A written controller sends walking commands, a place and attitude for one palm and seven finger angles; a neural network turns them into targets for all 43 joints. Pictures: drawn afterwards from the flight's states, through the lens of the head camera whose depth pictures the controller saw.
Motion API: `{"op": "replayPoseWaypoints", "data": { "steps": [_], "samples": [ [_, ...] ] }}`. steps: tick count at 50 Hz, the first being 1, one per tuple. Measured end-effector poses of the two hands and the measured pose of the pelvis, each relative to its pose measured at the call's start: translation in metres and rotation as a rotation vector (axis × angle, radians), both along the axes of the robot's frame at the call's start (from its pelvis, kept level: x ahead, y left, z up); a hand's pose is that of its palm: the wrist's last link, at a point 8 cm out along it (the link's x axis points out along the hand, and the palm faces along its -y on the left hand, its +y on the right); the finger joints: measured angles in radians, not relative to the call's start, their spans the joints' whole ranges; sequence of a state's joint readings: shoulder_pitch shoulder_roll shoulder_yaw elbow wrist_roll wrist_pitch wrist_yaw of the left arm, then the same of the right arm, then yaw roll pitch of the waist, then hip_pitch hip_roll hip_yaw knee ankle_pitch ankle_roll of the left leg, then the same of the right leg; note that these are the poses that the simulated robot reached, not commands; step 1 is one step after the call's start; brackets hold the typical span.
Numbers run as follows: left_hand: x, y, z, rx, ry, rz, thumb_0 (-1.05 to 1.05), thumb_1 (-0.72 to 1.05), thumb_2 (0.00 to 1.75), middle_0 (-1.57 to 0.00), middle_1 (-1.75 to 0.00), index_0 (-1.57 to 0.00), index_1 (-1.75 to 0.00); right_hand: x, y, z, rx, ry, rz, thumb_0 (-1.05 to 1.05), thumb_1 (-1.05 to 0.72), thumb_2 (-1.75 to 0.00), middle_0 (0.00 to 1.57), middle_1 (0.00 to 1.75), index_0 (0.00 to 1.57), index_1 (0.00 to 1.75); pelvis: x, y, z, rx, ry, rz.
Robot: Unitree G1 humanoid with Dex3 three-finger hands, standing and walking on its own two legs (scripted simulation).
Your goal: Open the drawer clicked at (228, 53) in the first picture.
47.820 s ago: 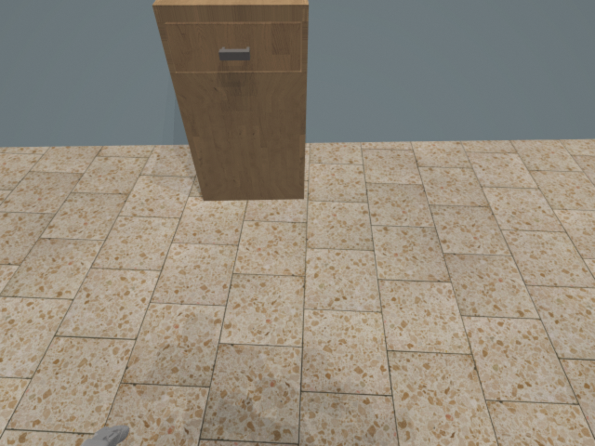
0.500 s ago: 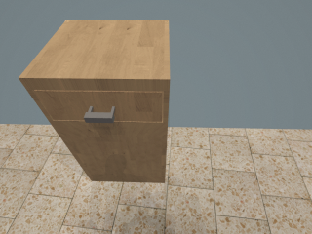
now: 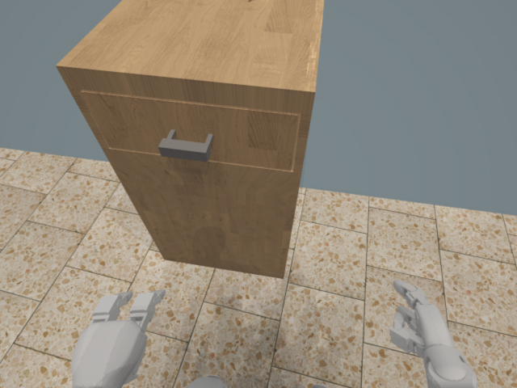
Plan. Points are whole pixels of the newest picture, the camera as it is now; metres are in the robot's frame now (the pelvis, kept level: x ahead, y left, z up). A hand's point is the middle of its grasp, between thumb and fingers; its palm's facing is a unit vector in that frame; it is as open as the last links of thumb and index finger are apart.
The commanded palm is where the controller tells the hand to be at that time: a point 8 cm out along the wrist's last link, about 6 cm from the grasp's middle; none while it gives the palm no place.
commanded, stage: raise the hand with hooked fingers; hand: left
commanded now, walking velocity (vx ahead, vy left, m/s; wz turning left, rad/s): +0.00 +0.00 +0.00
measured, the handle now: (188, 142) +0.55 +0.25 +0.00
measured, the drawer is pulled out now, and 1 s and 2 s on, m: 0.00 0.00 0.00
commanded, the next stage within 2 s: move the hooked fingers above the handle in 1.42 s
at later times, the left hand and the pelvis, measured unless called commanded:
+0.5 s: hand (125, 268) +0.25 +0.25 +0.03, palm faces -0.04 -0.12 -0.99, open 11.9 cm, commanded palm +0.24 +0.26 +0.11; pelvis +0.01 +0.02 +0.02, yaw +0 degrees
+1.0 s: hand (112, 195) +0.32 +0.27 +0.11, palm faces +0.04 -0.06 -1.00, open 13.8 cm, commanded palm +0.30 +0.27 +0.17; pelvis +0.03 +0.02 +0.04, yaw +1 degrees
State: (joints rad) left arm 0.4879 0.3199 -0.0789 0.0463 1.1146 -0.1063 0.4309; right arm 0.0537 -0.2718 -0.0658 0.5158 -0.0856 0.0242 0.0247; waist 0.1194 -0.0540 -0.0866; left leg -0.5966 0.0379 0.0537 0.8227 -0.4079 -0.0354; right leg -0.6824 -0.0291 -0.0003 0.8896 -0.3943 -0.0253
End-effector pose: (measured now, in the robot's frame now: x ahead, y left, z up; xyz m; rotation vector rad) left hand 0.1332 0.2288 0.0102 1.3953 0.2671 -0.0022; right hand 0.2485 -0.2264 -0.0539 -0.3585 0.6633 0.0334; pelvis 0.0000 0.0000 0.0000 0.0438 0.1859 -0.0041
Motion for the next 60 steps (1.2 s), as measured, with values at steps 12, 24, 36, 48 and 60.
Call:
{"op": "replayPoseWaypoints", "data": {
  "steps": [12,24,36,48,60],
  "samples": [
    [0.091,0.024,0.071,0.140,-0.338,0.024,0.00,0.24,0.63,-0.26,-0.71,-0.27,-0.72,-0.035,0.051,-0.053,0.173,0.124,-0.043,0.01,-0.90,-0.90,0.20,0.30,0.20,0.30,-0.004,0.010,-0.012,-0.024,-0.016,0.023],
    [0.097,0.023,0.075,0.052,-0.110,-0.071,0.00,-0.03,0.51,-0.28,-0.89,-0.29,-0.90,-0.091,0.013,-0.038,0.038,0.283,-0.154,0.01,-0.90,-0.90,0.21,0.30,0.21,0.30,0.013,0.021,0.019,-0.026,-0.075,0.004],
    [0.133,0.048,0.123,0.103,-0.286,0.015,0.00,-0.30,0.39,-0.30,-1.07,-0.31,-1.08,-0.038,0.021,-0.017,0.082,0.158,-0.154,0.01,-0.90,-0.90,0.20,0.30,0.20,0.30,0.019,0.028,0.025,-0.032,-0.096,0.017],
    [0.160,0.039,0.151,0.111,-0.205,-0.082,0.00,-0.47,0.31,-0.32,-1.18,-0.32,-1.19,-0.015,0.054,-0.002,0.127,0.143,-0.070,0.00,-0.90,-0.90,0.20,0.30,0.20,0.30,0.025,0.025,0.037,-0.032,-0.141,0.024],
    [0.177,0.042,0.160,0.086,-0.148,-0.091,0.00,-0.49,0.31,-0.31,-1.19,-0.32,-1.20,-0.042,0.031,-0.014,0.105,0.242,-0.122,0.01,-0.90,-0.90,0.20,0.30,0.20,0.30,0.028,0.025,0.041,-0.034,-0.131,0.022]
  ]
}}
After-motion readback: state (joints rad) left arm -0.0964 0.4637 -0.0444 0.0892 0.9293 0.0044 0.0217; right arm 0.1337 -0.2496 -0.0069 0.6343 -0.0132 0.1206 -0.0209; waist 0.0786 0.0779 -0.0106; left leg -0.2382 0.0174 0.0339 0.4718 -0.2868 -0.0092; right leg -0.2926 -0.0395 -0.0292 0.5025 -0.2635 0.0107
